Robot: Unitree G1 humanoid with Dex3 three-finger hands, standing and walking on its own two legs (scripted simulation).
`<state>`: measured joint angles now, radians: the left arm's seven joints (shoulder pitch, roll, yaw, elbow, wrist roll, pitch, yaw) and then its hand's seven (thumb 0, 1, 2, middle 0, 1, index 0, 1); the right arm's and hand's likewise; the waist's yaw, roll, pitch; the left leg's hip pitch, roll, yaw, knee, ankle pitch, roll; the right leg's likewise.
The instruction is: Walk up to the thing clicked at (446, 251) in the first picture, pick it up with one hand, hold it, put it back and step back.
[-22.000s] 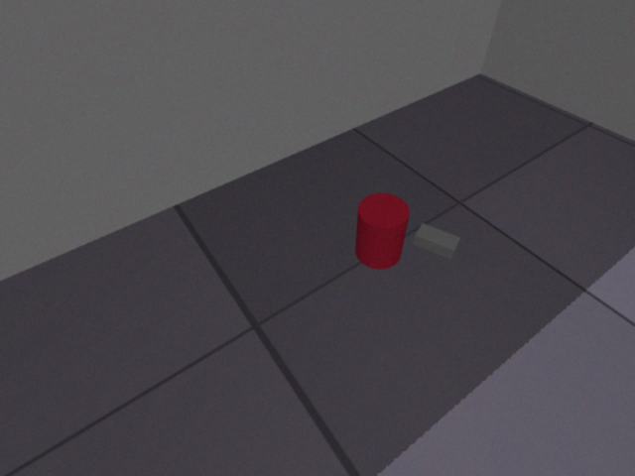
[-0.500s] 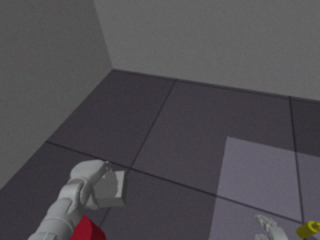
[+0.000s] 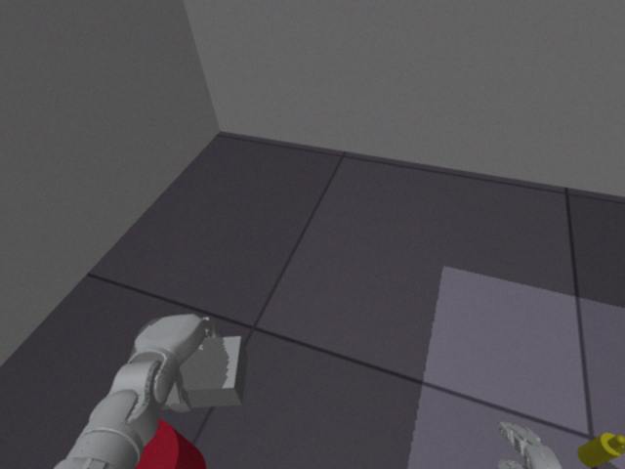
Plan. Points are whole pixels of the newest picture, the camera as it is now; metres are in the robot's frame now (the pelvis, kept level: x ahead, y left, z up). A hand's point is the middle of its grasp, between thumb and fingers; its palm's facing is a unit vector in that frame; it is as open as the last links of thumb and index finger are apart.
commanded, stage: crouch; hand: left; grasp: from above
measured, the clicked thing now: (187, 373) +0.29 +0.23 -0.08
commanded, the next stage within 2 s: lower in 1.96 s
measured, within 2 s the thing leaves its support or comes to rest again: neither
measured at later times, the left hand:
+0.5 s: hand (194, 390) +0.29 +0.24 -0.14, palm faces -0.50 +0.00 -0.87, open 10.7 cm
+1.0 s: hand (222, 403) +0.35 +0.26 -0.39, palm faces -0.48 +0.01 -0.87, open 10.7 cm
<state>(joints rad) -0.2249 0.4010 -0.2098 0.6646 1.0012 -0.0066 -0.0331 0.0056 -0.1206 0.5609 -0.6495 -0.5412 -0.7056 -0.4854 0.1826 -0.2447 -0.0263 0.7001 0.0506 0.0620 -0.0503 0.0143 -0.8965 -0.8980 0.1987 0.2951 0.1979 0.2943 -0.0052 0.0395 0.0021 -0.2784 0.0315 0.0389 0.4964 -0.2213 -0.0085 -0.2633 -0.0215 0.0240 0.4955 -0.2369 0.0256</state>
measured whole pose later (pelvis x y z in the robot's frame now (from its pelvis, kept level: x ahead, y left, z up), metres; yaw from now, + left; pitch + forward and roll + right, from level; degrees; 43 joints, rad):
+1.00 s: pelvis -0.05 +0.01 -0.24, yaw -1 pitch +34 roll -4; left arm -0.68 0.51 0.00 1.23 1.20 -0.12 0.35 0.00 -0.08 0.55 -0.59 -0.58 -0.65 -0.53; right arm 0.21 -0.22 -0.05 0.76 -0.07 -0.03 0.01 0.01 -0.89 -0.90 0.20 0.30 0.20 0.29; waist -0.16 0.05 -0.19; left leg -1.76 0.03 -0.05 1.76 -0.60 0.01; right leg -1.69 -0.01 -0.01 1.72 -0.63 0.05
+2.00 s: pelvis -0.07 +0.00 -0.42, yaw -5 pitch +35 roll -7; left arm -0.87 0.76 0.19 1.40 1.33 -0.29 0.41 0.00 -0.06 0.53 -0.59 -0.57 -0.64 -0.52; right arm 0.13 -0.26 0.01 0.78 -0.16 -0.04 0.13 0.01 -0.89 -0.89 0.20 0.30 0.20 0.29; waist -0.21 -0.02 -0.05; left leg -2.28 0.03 -0.13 2.33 -0.68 -0.01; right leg -2.19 0.02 -0.05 2.27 -0.70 0.05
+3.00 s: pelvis -0.06 +0.00 -0.47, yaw -10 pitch +30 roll -10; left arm -0.88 0.91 0.25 1.53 1.35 -0.32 0.52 0.00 -0.09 0.55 -0.62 -0.56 -0.67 -0.50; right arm 0.04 -0.28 0.13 0.77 -0.23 -0.07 0.17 0.00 -0.89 -0.89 0.20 0.30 0.20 0.29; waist -0.27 -0.11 0.08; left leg -2.37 0.03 -0.23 2.55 -0.73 -0.03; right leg -2.27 0.06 -0.10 2.44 -0.72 0.06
